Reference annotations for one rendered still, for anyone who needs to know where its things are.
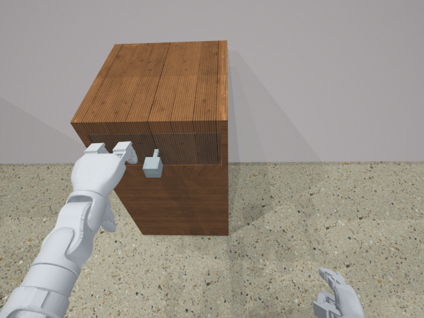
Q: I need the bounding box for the handle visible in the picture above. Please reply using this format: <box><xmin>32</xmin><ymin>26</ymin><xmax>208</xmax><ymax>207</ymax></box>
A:
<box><xmin>142</xmin><ymin>149</ymin><xmax>163</xmax><ymax>178</ymax></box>

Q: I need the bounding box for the drawer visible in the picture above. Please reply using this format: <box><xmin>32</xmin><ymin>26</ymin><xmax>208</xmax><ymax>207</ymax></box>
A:
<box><xmin>86</xmin><ymin>132</ymin><xmax>221</xmax><ymax>165</ymax></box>

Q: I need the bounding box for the robot right hand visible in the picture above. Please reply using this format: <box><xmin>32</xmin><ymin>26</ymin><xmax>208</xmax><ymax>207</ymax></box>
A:
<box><xmin>313</xmin><ymin>267</ymin><xmax>365</xmax><ymax>318</ymax></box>

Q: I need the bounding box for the robot left hand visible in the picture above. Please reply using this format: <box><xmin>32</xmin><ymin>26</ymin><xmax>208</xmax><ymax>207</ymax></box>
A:
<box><xmin>71</xmin><ymin>141</ymin><xmax>138</xmax><ymax>233</ymax></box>

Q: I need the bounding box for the cabinet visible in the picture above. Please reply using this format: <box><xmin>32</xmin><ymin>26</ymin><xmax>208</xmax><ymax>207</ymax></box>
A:
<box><xmin>70</xmin><ymin>40</ymin><xmax>229</xmax><ymax>236</ymax></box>

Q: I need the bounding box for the robot left forearm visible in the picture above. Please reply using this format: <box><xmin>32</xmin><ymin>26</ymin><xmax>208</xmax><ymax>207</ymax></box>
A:
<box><xmin>0</xmin><ymin>190</ymin><xmax>107</xmax><ymax>318</ymax></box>

